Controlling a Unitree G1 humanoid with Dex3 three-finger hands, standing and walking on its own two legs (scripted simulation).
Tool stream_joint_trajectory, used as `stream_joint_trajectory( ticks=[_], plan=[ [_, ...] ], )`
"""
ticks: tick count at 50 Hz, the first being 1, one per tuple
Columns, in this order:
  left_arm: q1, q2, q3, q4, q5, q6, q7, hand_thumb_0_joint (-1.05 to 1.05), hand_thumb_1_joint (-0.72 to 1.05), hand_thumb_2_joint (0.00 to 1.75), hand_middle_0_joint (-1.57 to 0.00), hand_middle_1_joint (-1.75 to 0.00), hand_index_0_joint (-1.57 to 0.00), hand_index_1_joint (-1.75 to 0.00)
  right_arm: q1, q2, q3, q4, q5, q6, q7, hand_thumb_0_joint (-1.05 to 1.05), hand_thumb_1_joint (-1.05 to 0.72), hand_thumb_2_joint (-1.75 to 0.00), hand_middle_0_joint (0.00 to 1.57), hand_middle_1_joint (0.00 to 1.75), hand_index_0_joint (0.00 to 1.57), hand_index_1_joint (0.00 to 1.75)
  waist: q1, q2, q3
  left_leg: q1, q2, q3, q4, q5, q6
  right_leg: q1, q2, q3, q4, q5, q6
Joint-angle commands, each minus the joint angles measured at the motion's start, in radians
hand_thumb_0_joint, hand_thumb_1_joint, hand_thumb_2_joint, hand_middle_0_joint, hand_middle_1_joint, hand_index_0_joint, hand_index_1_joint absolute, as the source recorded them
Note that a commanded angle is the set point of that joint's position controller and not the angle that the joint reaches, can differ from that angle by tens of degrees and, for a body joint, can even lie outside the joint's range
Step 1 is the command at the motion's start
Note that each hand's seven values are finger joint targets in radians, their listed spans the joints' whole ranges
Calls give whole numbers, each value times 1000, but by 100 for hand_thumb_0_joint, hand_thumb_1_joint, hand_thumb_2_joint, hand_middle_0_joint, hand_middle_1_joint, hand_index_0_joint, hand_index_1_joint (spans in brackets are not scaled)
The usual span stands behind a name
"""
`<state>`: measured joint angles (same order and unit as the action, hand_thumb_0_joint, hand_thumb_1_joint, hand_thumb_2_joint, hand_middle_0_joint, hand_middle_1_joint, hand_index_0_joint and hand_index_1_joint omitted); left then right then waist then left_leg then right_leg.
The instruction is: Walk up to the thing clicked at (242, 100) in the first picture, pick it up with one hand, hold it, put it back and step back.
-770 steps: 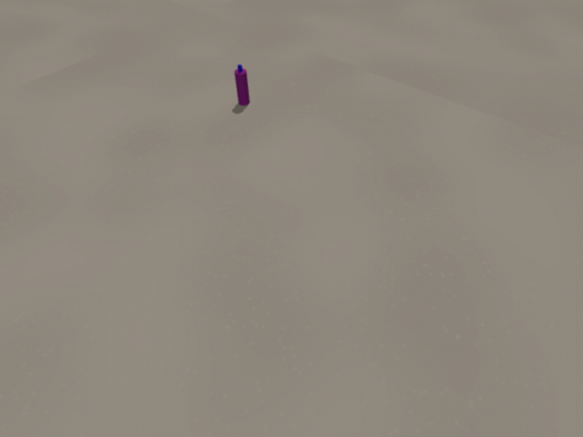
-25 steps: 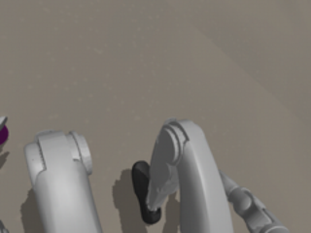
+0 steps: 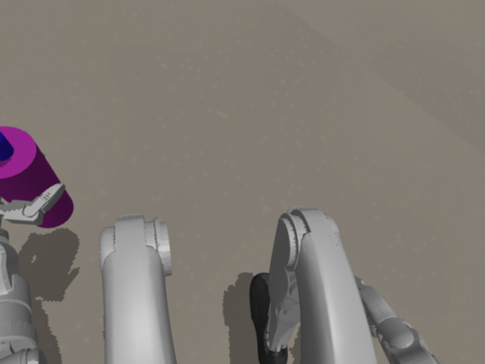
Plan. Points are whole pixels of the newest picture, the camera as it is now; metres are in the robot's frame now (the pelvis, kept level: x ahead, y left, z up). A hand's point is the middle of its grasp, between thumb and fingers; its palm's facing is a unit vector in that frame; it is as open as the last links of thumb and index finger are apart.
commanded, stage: settle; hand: left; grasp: from the side
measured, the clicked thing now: (26, 180) +0.37 +0.32 -0.08
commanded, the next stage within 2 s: lift in 1.14 s
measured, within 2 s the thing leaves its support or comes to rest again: neither
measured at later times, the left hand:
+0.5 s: hand (24, 162) +0.37 +0.30 -0.01, palm faces +0.33 -0.94 -0.05, open 10.2 cm
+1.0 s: hand (20, 154) +0.37 +0.29 +0.02, palm faces +0.33 -0.94 -0.06, open 10.2 cm
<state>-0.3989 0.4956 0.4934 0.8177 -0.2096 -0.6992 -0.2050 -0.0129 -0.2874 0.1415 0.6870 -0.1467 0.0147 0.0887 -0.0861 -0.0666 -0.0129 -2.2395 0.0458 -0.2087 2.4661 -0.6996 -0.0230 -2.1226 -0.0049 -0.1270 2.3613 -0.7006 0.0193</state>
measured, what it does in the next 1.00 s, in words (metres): rises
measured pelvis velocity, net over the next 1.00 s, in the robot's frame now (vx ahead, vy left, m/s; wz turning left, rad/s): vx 0.00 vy -0.01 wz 0.09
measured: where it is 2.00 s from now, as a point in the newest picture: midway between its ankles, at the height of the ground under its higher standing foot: (212, 347)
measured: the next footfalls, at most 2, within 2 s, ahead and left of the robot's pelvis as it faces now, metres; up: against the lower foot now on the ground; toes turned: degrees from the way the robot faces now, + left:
none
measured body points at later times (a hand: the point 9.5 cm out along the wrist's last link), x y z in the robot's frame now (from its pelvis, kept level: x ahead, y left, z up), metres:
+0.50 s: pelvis +0.01 -0.01 +0.03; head +0.21 +0.05 +0.43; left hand +0.35 +0.35 +0.00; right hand +0.18 -0.27 -0.09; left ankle +0.08 +0.13 -0.29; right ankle +0.11 -0.12 -0.29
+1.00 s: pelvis +0.00 -0.01 +0.06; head +0.20 +0.04 +0.46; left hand +0.35 +0.34 +0.03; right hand +0.18 -0.26 -0.07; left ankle +0.08 +0.13 -0.29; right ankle +0.11 -0.12 -0.29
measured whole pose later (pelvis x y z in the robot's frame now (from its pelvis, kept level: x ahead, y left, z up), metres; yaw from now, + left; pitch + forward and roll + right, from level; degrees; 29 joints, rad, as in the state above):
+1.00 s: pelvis +0.00 -0.01 +0.06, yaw +5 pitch +32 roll -4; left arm -0.42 0.36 0.49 0.74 -0.17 -0.56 -0.22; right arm 0.05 -0.27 0.01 0.72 -0.08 -0.04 0.03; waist -0.07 -0.02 -0.12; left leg -2.11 0.06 -0.11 2.23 -0.68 -0.04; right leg -2.06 -0.02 -0.06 2.21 -0.70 -0.01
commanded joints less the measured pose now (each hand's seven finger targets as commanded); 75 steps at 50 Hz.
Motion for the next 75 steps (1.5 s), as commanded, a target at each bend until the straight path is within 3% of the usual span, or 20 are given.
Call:
stream_joint_trajectory(
  ticks=[1,4,12,14,20,21,23,26,28,35,37,41,44,48,53,61,63,69,73,75],
  plan=[
    [-282,204,51,-299,-39,-90,-23,0,12,128,-122,-138,-123,-140,99,-248,-120,-46,27,-9,-18,0,-88,-90,20,30,20,30,10,339,-686,499,-11,99,-339,142,21,264,48,-20,-224,194,-61],
    [-264,225,89,-323,-48,-81,-21,0,8,128,-124,-139,-124,-141,113,-236,-134,-45,38,-14,-24,0,-89,-90,20,30,20,30,31,305,-722,490,-13,117,-339,152,27,311,47,-1,-249,197,-55],
    [-347,248,109,-441,-45,-64,-20,0,4,124,-123,-136,-123,-138,125,-211,-161,-40,53,-37,-42,0,-91,-90,20,30,20,30,39,292,-784,492,-16,145,-368,133,34,356,36,47,-299,168,-52],
    [-297,241,118,-426,-46,-52,-21,0,7,124,-122,-135,-121,-138,130,-212,-173,-39,58,-42,-47,0,-91,-90,20,30,20,30,45,270,-782,495,-14,151,-373,135,37,365,35,61,-321,160,-50],
    [-308,220,108,-439,-41,-27,-19,0,3,126,-125,-138,-124,-140,154,-202,-183,-25,64,-54,-56,0,-91,-90,20,30,20,30,53,275,-816,555,-12,152,-397,205,37,376,33,61,-328,218,-53],
    [-305,194,91,-437,-41,-24,-24,0,5,127,-124,-137,-124,-139,152,-199,-183,-29,63,-53,-56,0,-91,-90,20,30,20,30,44,278,-810,556,-13,151,-404,199,37,373,33,55,-330,215,-54],
    [-309,203,104,-411,-39,-16,-24,0,9,126,-126,-137,-125,-139,155,-202,-188,-25,68,-57,-58,0,-90,-90,20,30,20,30,51,282,-798,574,-12,149,-421,192,33,342,33,47,-330,201,-59],
    [-297,176,85,-385,-32,-6,-30,0,8,130,-127,-140,-126,-142,154,-200,-193,-31,71,-58,-60,0,-91,-90,20,30,20,30,44,270,-770,571,-13,147,-441,170,34,333,30,43,-344,183,-59],
    [-293,191,109,-387,-30,-2,-25,0,8,130,-127,-140,-127,-142,157,-198,-197,-27,71,-59,-61,0,-91,-90,20,30,20,30,62,267,-788,588,-14,154,-447,185,34,349,29,48,-353,193,-58],
    [-337,168,81,-391,-20,-1,-20,0,11,132,-128,-141,-128,-144,169,-184,-200,-32,73,-67,-65,0,-91,-90,20,30,20,30,42,235,-789,576,-16,162,-464,174,39,390,27,58,-385,188,-54],
    [-356,195,93,-420,-17,-6,-18,0,8,130,-127,-140,-127,-142,162,-186,-200,-32,76,-67,-66,0,-91,-90,20,30,20,30,55,269,-795,608,-17,160,-486,160,35,363,26,55,-381,170,-60],
    [-356,167,85,-395,-23,-9,-19,0,11,132,-126,-139,-126,-142,170,-186,-201,-26,75,-74,-68,0,-91,-90,20,30,20,30,42,260,-780,613,-17,160,-491,151,33,359,26,56,-393,162,-59],
    [-375,209,96,-435,-21,-10,-18,0,10,130,-126,-138,-125,-140,173,-182,-200,-26,70,-74,-71,0,-91,-90,20,30,20,30,56,271,-844,647,-16,170,-484,195,37,409,24,74,-408,196,-55],
    [-358,170,79,-409,-17,0,-9,0,9,130,-125,-137,-125,-140,176,-175,-200,-27,72,-77,-72,0,-91,-91,20,30,20,30,45,242,-817,624,-18,170,-498,178,39,416,25,74,-427,184,-53],
    [-367,193,85,-413,-9,0,-1,0,11,130,-122,-135,-122,-138,176,-176,-199,-32,76,-74,-75,0,-91,-90,20,30,20,30,53,260,-804,628,-21,167,-525,142,36,406,25,70,-437,150,-58],
    [-358,156,71,-374,-14,0,-3,0,10,131,-122,-136,-122,-139,188,-173,-200,-31,78,-79,-74,0,-91,-91,20,30,20,30,43,237,-807,654,-19,164,-534,188,38,423,25,67,-443,190,-57],
    [-387,176,65,-408,-7,-2,-7,0,8,122,-123,-138,-126,-136,183,-179,-202,-33,78,-78,-75,0,-93,-90,20,30,20,30,46,280,-818,687,-18,165,-540,187,37,404,24,69,-442,187,-61],
    [-341,185,71,-457,-18,10,-15,0,8,125,-125,-142,-129,-140,194,-174,-207,-43,85,-79,-77,0,-92,-90,20,30,20,30,60,259,-865,705,-22,166,-559,218,40,470,23,76,-468,209,-58],
    [-315,147,55,-493,-28,31,-13,0,8,124,-124,-140,-127,-139,190,-179,-214,-51,94,-81,-81,0,-92,-90,20,30,20,30,55,266,-856,748,-19,159,-592,206,37,455,24,72,-489,199,-60],
    [-320,176,59,-544,-27,37,-7,0,6,124,-123,-140,-126,-139,196,-173,-212,-57,97,-81,-85,0,-92,-90,20,30,20,30,62,271,-867,731,-21,168,-601,189,40,504,21,88,-514,187,-58]
  ],
)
